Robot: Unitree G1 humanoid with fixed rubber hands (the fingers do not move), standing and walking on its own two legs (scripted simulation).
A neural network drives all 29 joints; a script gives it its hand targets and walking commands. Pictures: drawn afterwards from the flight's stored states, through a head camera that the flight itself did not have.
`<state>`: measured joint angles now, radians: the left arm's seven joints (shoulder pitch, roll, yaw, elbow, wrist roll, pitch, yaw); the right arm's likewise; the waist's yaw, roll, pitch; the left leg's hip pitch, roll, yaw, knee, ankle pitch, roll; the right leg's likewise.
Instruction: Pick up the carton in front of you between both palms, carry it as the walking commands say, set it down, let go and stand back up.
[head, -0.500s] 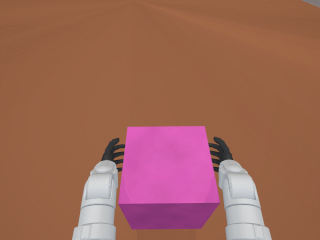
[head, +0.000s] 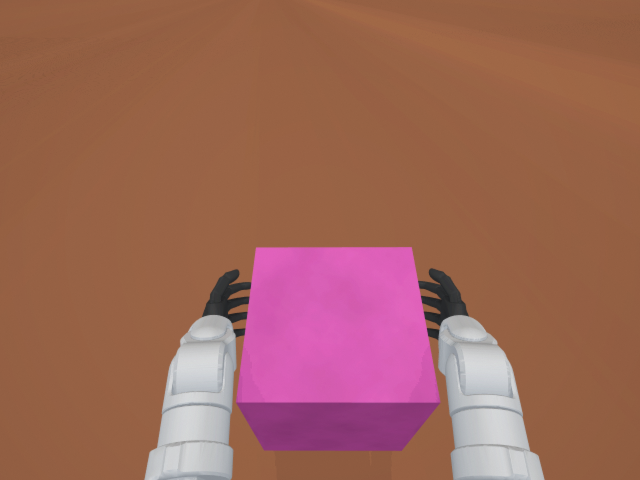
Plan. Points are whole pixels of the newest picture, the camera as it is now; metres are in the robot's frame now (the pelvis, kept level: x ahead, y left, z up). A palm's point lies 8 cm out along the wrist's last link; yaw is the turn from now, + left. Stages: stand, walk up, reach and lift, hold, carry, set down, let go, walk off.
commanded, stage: hold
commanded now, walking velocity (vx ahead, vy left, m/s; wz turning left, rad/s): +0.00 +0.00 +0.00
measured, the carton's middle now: (333, 355) +0.30 +0.00 -0.04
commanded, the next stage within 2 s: set down in 0.06 s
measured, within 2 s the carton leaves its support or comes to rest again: neither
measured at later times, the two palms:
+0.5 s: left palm (219, 321) +0.34 +0.17 -0.02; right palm (421, 310) +0.35 -0.13 -0.01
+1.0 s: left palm (237, 361) +0.38 +0.18 -0.23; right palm (393, 355) +0.39 -0.12 -0.22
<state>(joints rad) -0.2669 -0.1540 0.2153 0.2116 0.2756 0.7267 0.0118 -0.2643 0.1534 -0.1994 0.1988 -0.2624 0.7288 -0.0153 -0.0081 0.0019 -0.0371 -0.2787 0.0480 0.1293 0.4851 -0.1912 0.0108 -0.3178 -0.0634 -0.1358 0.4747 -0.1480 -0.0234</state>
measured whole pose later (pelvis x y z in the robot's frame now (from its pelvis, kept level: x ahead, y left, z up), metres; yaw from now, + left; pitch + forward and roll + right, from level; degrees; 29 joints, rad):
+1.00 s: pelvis -0.01 +0.01 -0.15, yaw +1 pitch +35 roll -1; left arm -0.66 -0.04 0.38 0.67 0.17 0.15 0.03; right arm -0.65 0.13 -0.38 0.62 -0.20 0.14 -0.09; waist -0.01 0.00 -0.16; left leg -1.48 -0.10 -0.06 1.34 -0.47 0.01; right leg -1.49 0.08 0.06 1.30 -0.41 0.02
